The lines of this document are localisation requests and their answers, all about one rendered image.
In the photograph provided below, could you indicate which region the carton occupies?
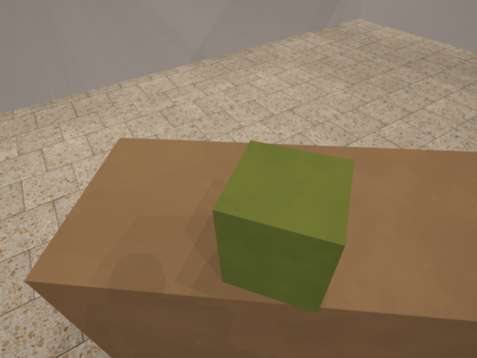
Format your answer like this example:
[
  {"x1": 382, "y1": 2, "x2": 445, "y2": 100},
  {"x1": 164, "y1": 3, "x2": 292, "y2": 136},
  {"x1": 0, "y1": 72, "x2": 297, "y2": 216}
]
[{"x1": 212, "y1": 140, "x2": 354, "y2": 314}]

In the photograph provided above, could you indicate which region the pedestal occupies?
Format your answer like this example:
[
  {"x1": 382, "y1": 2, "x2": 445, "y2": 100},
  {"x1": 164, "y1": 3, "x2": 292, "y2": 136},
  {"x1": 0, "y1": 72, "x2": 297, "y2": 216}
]
[{"x1": 24, "y1": 138, "x2": 477, "y2": 358}]

